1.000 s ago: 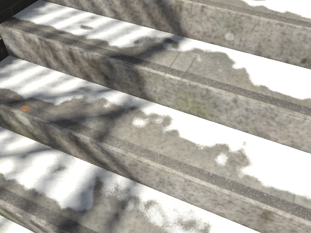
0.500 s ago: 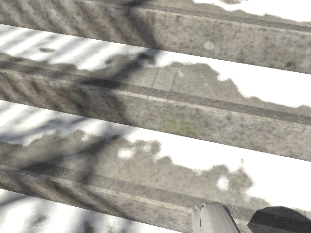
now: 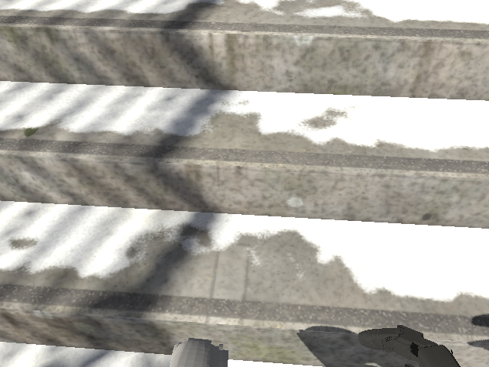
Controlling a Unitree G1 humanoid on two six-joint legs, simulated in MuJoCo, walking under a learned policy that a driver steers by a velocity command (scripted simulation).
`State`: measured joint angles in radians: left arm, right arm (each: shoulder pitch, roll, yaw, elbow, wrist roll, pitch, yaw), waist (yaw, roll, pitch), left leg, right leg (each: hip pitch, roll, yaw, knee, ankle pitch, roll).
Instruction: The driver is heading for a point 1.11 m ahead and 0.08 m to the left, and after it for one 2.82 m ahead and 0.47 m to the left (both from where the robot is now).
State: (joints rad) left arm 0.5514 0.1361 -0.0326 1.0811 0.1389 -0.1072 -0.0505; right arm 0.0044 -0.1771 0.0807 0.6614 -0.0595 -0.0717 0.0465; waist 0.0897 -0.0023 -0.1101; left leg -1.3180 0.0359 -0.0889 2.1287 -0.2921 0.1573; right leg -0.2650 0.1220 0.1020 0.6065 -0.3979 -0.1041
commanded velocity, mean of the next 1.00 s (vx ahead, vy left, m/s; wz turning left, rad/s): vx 0.50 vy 0.00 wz -0.15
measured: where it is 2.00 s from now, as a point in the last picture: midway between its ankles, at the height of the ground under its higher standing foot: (299, 31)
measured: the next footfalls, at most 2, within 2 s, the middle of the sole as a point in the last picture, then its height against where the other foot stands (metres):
left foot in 0.18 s outside the picture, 0.17 m higher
right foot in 0.74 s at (305, 277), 0.17 m higher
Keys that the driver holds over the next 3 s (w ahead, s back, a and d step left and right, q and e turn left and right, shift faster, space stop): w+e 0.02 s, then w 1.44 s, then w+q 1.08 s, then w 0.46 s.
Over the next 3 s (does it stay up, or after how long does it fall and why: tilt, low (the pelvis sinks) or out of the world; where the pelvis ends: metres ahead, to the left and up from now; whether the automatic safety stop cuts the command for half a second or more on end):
stays up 1.70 0.13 0.91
